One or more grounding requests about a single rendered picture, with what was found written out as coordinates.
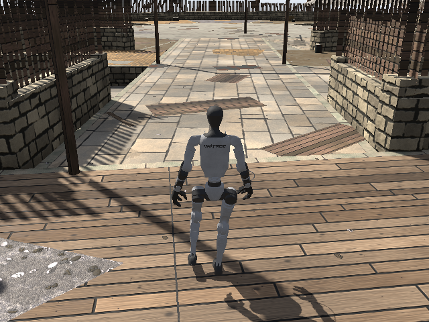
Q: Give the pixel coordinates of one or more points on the robot right upper arm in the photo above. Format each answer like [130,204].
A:
[239,153]

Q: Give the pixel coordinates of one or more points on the humanoid robot torso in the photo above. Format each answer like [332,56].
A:
[214,161]

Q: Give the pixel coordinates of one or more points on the right robot forearm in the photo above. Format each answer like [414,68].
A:
[245,177]

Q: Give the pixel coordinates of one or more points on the left robot forearm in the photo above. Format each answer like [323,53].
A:
[180,179]

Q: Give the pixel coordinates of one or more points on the robot right hand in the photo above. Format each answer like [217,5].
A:
[242,190]

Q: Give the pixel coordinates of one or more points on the robot left upper arm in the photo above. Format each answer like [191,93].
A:
[189,153]

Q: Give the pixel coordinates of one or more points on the robot left foot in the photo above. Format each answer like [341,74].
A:
[192,260]

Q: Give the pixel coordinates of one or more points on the robot left hand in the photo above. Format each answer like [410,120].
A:
[175,197]

